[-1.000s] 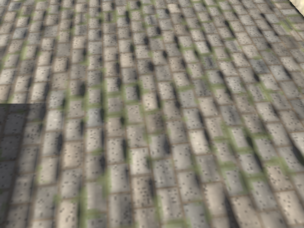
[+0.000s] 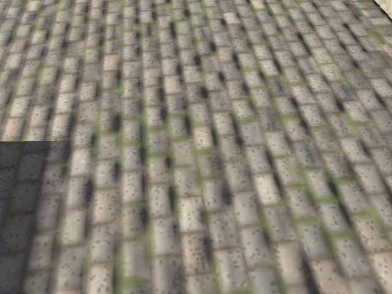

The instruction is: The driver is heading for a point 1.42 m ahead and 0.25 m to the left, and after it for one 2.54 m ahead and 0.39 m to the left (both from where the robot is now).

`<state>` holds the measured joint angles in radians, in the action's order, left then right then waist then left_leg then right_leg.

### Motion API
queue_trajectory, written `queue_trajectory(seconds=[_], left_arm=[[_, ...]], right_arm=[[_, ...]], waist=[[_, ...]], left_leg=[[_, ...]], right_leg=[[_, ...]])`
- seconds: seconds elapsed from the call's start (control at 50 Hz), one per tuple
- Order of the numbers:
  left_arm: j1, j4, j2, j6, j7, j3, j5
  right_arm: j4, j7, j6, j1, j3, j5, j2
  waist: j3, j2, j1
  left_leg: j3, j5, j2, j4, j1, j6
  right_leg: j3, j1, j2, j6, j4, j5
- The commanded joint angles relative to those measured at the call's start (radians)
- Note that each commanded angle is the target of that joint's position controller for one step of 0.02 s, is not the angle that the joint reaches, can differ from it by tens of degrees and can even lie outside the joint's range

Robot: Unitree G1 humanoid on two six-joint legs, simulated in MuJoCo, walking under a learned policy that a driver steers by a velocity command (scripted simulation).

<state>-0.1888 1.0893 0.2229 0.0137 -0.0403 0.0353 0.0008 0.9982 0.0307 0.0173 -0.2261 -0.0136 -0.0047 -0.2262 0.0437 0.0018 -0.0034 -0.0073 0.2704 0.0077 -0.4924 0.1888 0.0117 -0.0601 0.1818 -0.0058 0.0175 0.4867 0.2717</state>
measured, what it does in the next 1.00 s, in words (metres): walks ahead: left foot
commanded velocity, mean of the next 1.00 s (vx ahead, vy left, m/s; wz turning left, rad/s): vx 0.37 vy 0.00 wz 0.00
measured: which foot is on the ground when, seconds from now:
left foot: down 0.00-0.28, up 0.30-0.72, down 0.74-1.00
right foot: down 0.00-0.74, up 0.76-1.00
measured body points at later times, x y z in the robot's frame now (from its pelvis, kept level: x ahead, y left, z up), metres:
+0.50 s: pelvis +0.11 -0.04 +0.01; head +0.12 -0.05 +0.46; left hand +0.02 +0.20 -0.13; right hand +0.25 -0.30 -0.12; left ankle +0.18 +0.12 -0.67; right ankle +0.02 -0.13 -0.74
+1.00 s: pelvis +0.39 +0.02 +0.01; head +0.40 +0.03 +0.46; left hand +0.52 +0.29 -0.11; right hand +0.40 -0.24 -0.13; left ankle +0.39 +0.10 -0.74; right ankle +0.47 -0.15 -0.66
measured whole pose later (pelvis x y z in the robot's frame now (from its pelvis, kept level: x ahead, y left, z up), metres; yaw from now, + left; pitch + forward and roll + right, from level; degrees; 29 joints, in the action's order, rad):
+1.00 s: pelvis +0.39 +0.02 +0.01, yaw +0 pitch +0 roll +2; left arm -0.16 0.91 0.27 -0.09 -0.02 0.06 -0.01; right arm 1.00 -0.03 0.10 -0.31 -0.04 0.00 -0.24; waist 0.01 0.04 0.05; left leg -0.07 0.14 0.08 -0.26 0.13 0.08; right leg -0.04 0.65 0.14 -0.02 1.02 0.18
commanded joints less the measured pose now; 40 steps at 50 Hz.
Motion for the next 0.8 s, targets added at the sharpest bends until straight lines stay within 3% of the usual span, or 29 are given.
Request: queue_trajectory(seconds=[0.02, 0.04, 0.08, 0.1, 0.14, 0.16, 0.18, 0.22, 0.24, 0.26, 0.28, 0.3, 0.32, 0.34, 0.36, 0.38, 0.42, 0.46, 0.52, 0.58, 0.64, 0.68, 0.7, 0.72, 0.74, 0.76, 0.78, 0.8], left_arm=[[-0.022, -0.015, 0.102, -0.008, -0.004, 0.014, 0.000], [-0.042, -0.004, 0.090, -0.007, -0.004, 0.010, -0.001], [-0.045, -0.005, 0.097, -0.010, -0.006, 0.014, -0.011], [-0.028, -0.020, 0.096, -0.019, -0.004, 0.014, -0.011], [-0.001, -0.046, 0.055, -0.052, 0.009, 0.005, -0.016], [0.010, -0.053, 0.060, -0.066, 0.017, 0.006, -0.019], [0.009, -0.056, 0.065, -0.076, 0.024, 0.009, -0.024], [-0.045, -0.045, 0.053, -0.091, 0.033, 0.007, -0.031], [-0.117, -0.010, 0.052, -0.097, 0.034, 0.013, -0.029], [-0.186, 0.026, 0.063, -0.095, 0.034, 0.022, -0.020], [-0.290, 0.052, 0.096, -0.095, 0.033, 0.034, -0.015], [-0.401, 0.057, 0.197, -0.097, 0.032, 0.055, -0.021], [-0.402, 0.056, 0.217, -0.114, 0.043, 0.050, -0.004], [-0.317, 0.027, 0.152, -0.129, 0.044, 0.031, -0.006], [-0.267, 0.005, 0.119, -0.138, 0.048, 0.021, -0.009], [-0.232, -0.011, 0.118, -0.139, 0.054, 0.017, -0.011], [-0.246, -0.018, 0.074, -0.126, 0.054, 0.000, -0.004], [-0.290, -0.015, 0.083, -0.114, 0.042, -0.002, 0.000], [-0.297, -0.032, 0.122, -0.104, 0.023, 0.001, 0.004], [-0.341, -0.027, 0.146, -0.105, 0.018, 0.008, -0.006], [-0.341, -0.023, 0.151, -0.100, 0.017, 0.017, -0.019], [-0.312, -0.034, 0.173, -0.092, 0.017, 0.028, -0.014], [-0.296, -0.041, 0.184, -0.083, 0.017, 0.033, -0.008], [-0.282, -0.051, 0.175, -0.074, 0.018, 0.030, -0.001], [-0.281, -0.077, 0.148, -0.073, 0.020, 0.018, 0.013], [-0.425, -0.084, -0.023, -0.095, 0.037, -0.026, 0.005], [-0.351, -0.078, 0.058, -0.127, 0.043, -0.008, -0.023], [-0.240, -0.123, 0.127, -0.146, 0.044, 0.013, -0.052]], right_arm=[[-0.021, 0.003, 0.008, -0.024, -0.018, 0.001, -0.106], [-0.007, 0.005, 0.006, -0.042, -0.017, 0.001, -0.101], [-0.005, 0.011, -0.001, -0.050, -0.031, 0.014, -0.140], [-0.006, 0.013, 0.002, -0.064, -0.036, 0.019, -0.156], [0.005, 0.010, 0.018, -0.117, -0.055, 0.028, -0.207], [0.003, 0.009, 0.027, -0.119, -0.060, 0.029, -0.212], [-0.007, 0.006, 0.034, -0.099, -0.059, 0.024, -0.205], [-0.039, -0.003, 0.038, -0.017, -0.058, 0.039, -0.196], [-0.054, -0.005, 0.034, 0.031, -0.058, 0.048, -0.193], [-0.061, -0.008, 0.033, 0.037, -0.055, 0.046, -0.175], [-0.073, -0.012, 0.038, 0.051, -0.040, 0.037, -0.125], [-0.103, -0.015, 0.052, 0.060, -0.024, 0.025, -0.062], [-0.124, -0.013, 0.066, 0.079, -0.031, 0.044, -0.084], [-0.122, -0.019, 0.077, 0.074, -0.035, 0.061, -0.107], [-0.110, -0.027, 0.086, 0.059, -0.037, 0.058, -0.115], [-0.104, -0.030, 0.094, 0.060, -0.044, 0.044, -0.124], [-0.107, -0.042, 0.098, 0.090, -0.053, 0.028, -0.129], [-0.120, -0.052, 0.089, 0.127, -0.044, 0.024, -0.088], [-0.178, -0.056, 0.083, 0.271, -0.023, 0.026, -0.047], [-0.212, -0.065, 0.081, 0.356, -0.016, 0.035, -0.056], [-0.239, -0.078, 0.086, 0.386, -0.020, 0.038, -0.084], [-0.231, -0.082, 0.090, 0.320, -0.038, 0.035, -0.124], [-0.207, -0.078, 0.089, 0.223, -0.056, 0.035, -0.155], [-0.153, -0.071, 0.084, 0.052, -0.080, 0.039, -0.193], [-0.111, -0.059, 0.077, -0.132, -0.098, 0.029, -0.249], [-0.080, -0.065, 0.073, -0.217, -0.111, 0.013, -0.318], [-0.079, -0.067, 0.074, -0.181, -0.084, 0.017, -0.222], [-0.092, -0.065, 0.082, -0.075, -0.071, 0.020, -0.180]], waist=[[-0.004, -0.004, 0.000], [-0.026, -0.011, 0.000], [0.022, -0.051, 0.007], [0.061, -0.079, 0.018], [0.090, -0.182, 0.031], [0.109, -0.178, 0.032], [0.113, -0.161, 0.020], [0.103, -0.146, -0.032], [0.084, -0.130, -0.072], [0.061, -0.093, -0.088], [0.014, 0.024, -0.117], [-0.028, 0.265, -0.137], [0.009, 0.264, -0.122], [0.081, 0.141, -0.077], [0.092, 0.104, -0.053], [0.084, 0.075, -0.037], [0.063, 0.079, -0.037], [0.049, 0.089, -0.047], [0.082, 0.073, -0.071], [0.107, 0.095, -0.086], [0.114, 0.097, -0.058], [0.045, 0.116, -0.001], [-0.029, 0.135, 0.054], [-0.131, 0.129, 0.136], [-0.260, 0.054, 0.198], [-0.447, -0.253, 0.109], [-0.406, -0.208, 0.137], [-0.216, -0.172, 0.111]], left_leg=[[0.041, -0.107, -0.039, 0.100, 0.020, 0.015], [0.036, 0.005, -0.031, 0.110, 0.012, 0.019], [0.086, 0.367, -0.047, 0.142, 0.052, 0.063], [0.161, 0.498, -0.097, 0.188, 0.071, 0.099], [0.406, 0.617, -0.271, 0.314, 0.049, 0.196], [0.480, 0.591, -0.324, 0.348, 0.079, 0.231], [0.486, 0.544, -0.335, 0.355, 0.085, 0.235], [0.371, 0.431, -0.285, 0.321, 0.134, 0.187], [0.264, 0.359, -0.216, 0.271, 0.207, 0.150], [0.185, 0.280, -0.150, 0.177, 0.255, 0.122], [0.091, 0.188, -0.083, -0.034, 0.340, 0.081], [-0.042, 0.188, 0.019, -0.358, 0.515, 0.019], [0.042, 0.305, 0.020, -0.568, 0.623, 0.029], [0.097, 0.224, -0.044, -0.669, 0.703, 0.049], [0.095, 0.118, -0.076, -0.682, 0.725, 0.065], [0.081, 0.037, -0.100, -0.653, 0.720, 0.068], [0.050, -0.063, -0.125, -0.572, 0.663, 0.052], [0.008, -0.120, -0.118, -0.499, 0.635, 0.021], [-0.034, -0.225, -0.087, -0.271, 0.546, -0.006], [-0.057, -0.294, -0.056, -0.130, 0.454, 0.000], [-0.031, -0.284, -0.054, -0.051, 0.437, 0.040], [-0.044, -0.238, -0.019, -0.039, 0.323, 0.074], [-0.065, -0.212, 0.014, -0.051, 0.192, 0.096], [-0.079, -0.216, 0.035, -0.044, -0.025, 0.123], [0.107, -0.163, -0.125, -0.075, -0.345, 0.179], [0.641, 0.127, -0.390, 0.072, -0.663, 0.358], [0.792, 0.217, -0.382, 0.226, -0.606, 0.335], [0.632, 0.158, -0.354, 0.241, -0.449, 0.284]], right_leg=[[-0.011, 0.016, 0.019, -0.020, -0.074, -0.145], [0.007, 0.010, 0.004, -0.022, -0.070, -0.048], [0.054, 0.097, -0.040, -0.042, 0.001, 0.249], [0.061, 0.165, -0.040, -0.052, 0.047, 0.312], [0.101, 0.252, -0.026, -0.054, 0.226, 0.202], [0.075, 0.263, 0.010, -0.064, 0.290, 0.177], [0.063, 0.271, 0.029, -0.077, 0.318, 0.210], [0.077, 0.148, 0.041, -0.106, 0.139, 0.208], [0.119, -0.019, 0.008, -0.107, -0.003, 0.085], [0.124, -0.139, -0.022, -0.089, -0.048, -0.002], [-0.035, -0.260, 0.078, -0.107, -0.114, 0.057], [-0.410, -0.374, 0.294, -0.207, -0.276, 0.211], [-0.644, -0.315, 0.408, -0.312, -0.343, 0.325], [-0.588, -0.293, 0.395, -0.304, -0.343, 0.350], [-0.475, -0.289, 0.346, -0.262, -0.342, 0.288], [-0.384, -0.287, 0.309, -0.225, -0.346, 0.173], [-0.224, -0.272, 0.248, -0.183, -0.350, -0.094], [-0.133, -0.257, 0.218, -0.188, -0.351, -0.270], [-0.054, -0.156, 0.187, -0.188, -0.384, -0.315], [-0.028, -0.130, 0.202, -0.193, -0.414, -0.297], [-0.013, -0.226, 0.248, -0.177, -0.377, -0.386], [0.007, -0.289, 0.264, -0.155, -0.269, -0.670], [0.026, -0.296, 0.254, -0.141, -0.148, -0.858], [0.055, -0.241, 0.214, -0.116, 0.049, -0.934], [0.070, -0.005, 0.169, -0.091, 0.346, -0.673], [0.050, 0.360, -0.041, -0.027, 0.741, 0.093], [-0.087, 0.473, -0.031, -0.049, 0.888, 0.265], [-0.062, 0.556, 0.022, -0.069, 0.922, 0.203]])
Keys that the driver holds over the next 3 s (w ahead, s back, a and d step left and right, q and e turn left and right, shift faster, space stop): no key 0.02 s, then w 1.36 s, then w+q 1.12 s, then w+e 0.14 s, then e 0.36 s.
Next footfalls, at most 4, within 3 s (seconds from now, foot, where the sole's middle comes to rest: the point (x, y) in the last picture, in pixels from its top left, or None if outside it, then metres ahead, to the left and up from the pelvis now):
0.74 left None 0.43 0.10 -0.77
1.28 right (241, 236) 0.73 -0.14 -0.77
1.84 left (176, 174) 1.02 0.12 -0.77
2.32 right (197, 120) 1.35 0.03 -0.77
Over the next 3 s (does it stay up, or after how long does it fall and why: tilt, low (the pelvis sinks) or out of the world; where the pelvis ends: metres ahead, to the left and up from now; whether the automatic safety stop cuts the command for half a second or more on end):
stays up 1.37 0.24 0.00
